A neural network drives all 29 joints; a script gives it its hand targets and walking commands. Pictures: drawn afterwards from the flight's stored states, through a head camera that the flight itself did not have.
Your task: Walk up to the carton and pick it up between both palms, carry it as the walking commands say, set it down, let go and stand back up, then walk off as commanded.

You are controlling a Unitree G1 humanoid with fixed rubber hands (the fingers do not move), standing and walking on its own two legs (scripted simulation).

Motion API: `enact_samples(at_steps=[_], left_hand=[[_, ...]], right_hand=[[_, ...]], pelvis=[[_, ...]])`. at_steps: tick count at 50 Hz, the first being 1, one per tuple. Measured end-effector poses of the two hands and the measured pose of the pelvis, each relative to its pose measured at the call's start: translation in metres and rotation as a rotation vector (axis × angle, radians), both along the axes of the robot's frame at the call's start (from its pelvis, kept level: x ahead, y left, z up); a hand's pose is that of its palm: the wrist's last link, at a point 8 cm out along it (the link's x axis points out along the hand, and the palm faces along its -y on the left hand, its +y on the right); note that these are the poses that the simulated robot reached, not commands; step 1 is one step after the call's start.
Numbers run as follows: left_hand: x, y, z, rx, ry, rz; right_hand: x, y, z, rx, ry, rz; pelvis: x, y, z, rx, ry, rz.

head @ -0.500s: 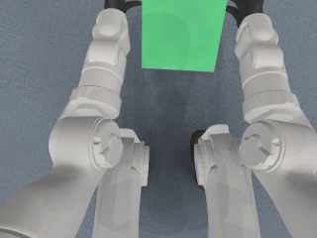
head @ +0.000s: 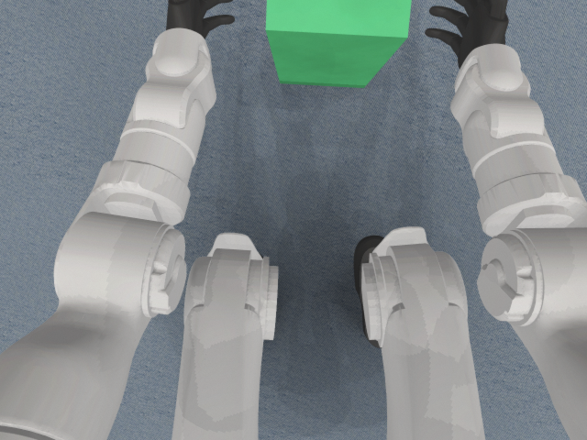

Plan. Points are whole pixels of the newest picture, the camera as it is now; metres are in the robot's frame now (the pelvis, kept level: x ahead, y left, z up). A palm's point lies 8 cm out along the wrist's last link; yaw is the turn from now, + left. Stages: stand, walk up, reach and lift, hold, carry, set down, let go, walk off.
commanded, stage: set down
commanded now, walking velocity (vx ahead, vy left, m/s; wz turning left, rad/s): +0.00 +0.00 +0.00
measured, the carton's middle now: out of the picture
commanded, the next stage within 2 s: let go in 1.26 s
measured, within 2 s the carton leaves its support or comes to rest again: neither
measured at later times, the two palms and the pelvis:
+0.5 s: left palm out of the picture +0.54 +0.12 -0.02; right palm out of the picture +0.52 -0.19 -0.02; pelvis +0.02 -0.01 +0.11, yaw +0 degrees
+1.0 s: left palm out of the picture +0.54 +0.12 +0.13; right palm out of the picture +0.52 -0.20 +0.13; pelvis +0.04 +0.00 +0.23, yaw +0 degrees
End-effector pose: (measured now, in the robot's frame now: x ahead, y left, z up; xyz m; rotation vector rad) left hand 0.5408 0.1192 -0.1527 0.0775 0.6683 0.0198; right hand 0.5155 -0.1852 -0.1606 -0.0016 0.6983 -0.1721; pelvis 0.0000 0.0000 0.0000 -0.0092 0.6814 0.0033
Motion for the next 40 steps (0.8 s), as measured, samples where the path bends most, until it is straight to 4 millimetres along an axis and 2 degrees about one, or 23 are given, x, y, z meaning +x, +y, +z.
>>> enact_samples(at_steps=[11, 40], left_hand=[[-0.003, -0.004, 0.054, 0.007, -0.020, 0.017], [-0.003, 0.001, 0.222, 0.024, -0.056, 0.032]], right_hand=[[-0.002, -0.009, 0.058, -0.018, -0.039, -0.011], [0.001, -0.015, 0.228, -0.036, -0.075, -0.019]], pelvis=[[0.006, -0.001, 0.040, 0.014, 0.068, -0.014], [0.030, -0.006, 0.181, 0.020, 0.124, -0.022]])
